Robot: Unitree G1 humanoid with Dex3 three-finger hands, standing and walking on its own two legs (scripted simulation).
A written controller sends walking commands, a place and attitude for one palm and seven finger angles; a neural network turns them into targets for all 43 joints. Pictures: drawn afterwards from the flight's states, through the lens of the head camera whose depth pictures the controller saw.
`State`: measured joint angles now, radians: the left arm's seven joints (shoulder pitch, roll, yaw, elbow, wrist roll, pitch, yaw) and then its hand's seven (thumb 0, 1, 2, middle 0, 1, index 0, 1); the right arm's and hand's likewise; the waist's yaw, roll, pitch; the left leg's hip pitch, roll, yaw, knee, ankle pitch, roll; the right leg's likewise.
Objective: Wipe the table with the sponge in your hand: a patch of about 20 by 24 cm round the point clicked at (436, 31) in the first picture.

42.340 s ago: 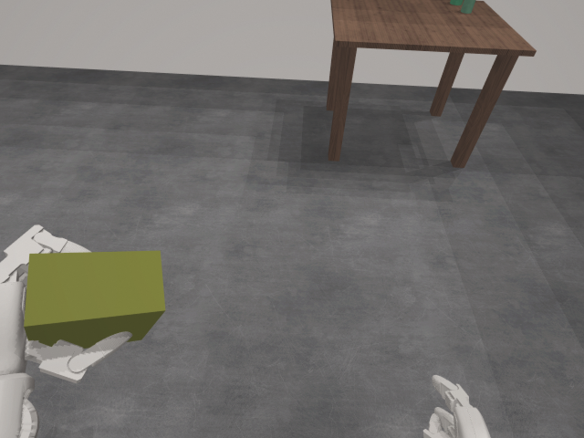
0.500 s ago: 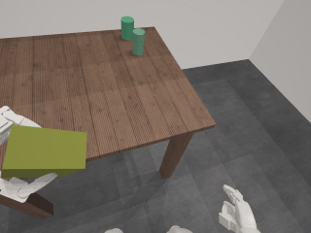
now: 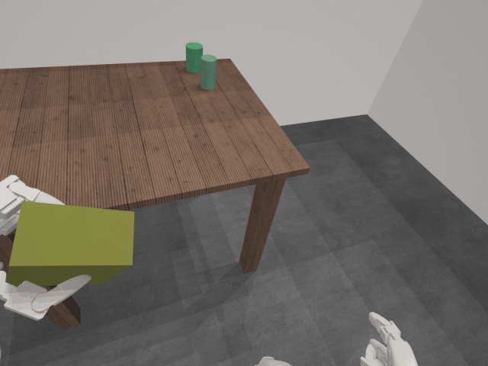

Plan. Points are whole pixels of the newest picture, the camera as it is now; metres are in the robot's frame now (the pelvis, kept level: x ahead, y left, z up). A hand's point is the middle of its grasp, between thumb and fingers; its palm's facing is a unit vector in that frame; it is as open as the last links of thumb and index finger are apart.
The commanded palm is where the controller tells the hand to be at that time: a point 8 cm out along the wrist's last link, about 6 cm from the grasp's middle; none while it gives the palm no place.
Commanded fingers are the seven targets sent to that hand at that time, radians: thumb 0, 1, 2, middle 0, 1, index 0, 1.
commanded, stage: stop stepping back and stand still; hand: left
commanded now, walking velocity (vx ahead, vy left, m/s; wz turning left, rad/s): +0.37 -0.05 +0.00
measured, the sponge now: (85, 250) +0.22 +0.21 +0.14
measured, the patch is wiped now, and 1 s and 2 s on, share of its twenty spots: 1.00 1.00 1.00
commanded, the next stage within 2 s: stand and wait in 0.82 s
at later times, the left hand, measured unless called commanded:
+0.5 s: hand (29, 312) +0.14 +0.22 +0.18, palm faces +0.37 -0.83 -0.42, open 10.5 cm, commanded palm +0.09 +0.25 +0.20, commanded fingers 0.00 0.10 1.30 -1.20 -1.60 -1.20 -1.60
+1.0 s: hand (50, 305) +0.15 +0.21 +0.17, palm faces +0.40 -0.82 -0.40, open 10.5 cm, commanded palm +0.10 +0.24 +0.20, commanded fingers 0.00 0.10 1.30 -1.20 -1.60 -1.20 -1.60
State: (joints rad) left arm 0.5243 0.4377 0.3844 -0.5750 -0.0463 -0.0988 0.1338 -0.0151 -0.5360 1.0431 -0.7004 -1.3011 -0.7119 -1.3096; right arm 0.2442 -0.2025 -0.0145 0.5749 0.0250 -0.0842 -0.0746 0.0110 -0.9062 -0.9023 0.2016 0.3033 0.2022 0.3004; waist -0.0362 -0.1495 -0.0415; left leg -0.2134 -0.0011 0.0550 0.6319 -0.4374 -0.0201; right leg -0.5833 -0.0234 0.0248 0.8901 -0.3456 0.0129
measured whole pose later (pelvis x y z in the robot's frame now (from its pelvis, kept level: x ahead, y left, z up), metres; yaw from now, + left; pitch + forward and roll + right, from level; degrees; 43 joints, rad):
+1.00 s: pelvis -0.05 -0.04 +0.02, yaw +2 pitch -1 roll -1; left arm 0.52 0.38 0.33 -0.50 -0.06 -0.12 0.15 -0.01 -0.54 1.04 -0.70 -1.30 -0.71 -1.31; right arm 0.20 -0.24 -0.01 0.60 0.02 -0.09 -0.07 0.01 -0.91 -0.90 0.20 0.30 0.20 0.30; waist -0.01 0.00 0.01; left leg -0.26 0.03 0.01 0.55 -0.28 -0.01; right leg -0.26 -0.01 -0.09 0.51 -0.24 -0.02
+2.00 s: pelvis -0.04 -0.03 +0.03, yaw +1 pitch -1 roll -1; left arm 0.49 0.35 0.28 -0.45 -0.06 -0.10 0.15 -0.02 -0.54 1.04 -0.70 -1.31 -0.71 -1.31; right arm 0.20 -0.21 0.02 0.59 0.01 -0.05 -0.08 0.01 -0.91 -0.90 0.20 0.30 0.20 0.30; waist 0.01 0.01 -0.01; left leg -0.20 0.02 0.03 0.46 -0.25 0.01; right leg -0.19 -0.01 -0.07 0.40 -0.19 0.00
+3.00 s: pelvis -0.04 -0.03 +0.03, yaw +1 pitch -1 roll -1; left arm 0.49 0.35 0.28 -0.44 -0.06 -0.08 0.15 -0.02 -0.54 1.04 -0.70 -1.31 -0.71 -1.31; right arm 0.19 -0.22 0.02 0.59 0.01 -0.03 -0.08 0.01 -0.91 -0.90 0.20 0.30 0.20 0.30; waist 0.01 0.02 -0.01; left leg -0.19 0.02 0.03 0.45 -0.25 0.01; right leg -0.18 -0.01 -0.06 0.38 -0.19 0.01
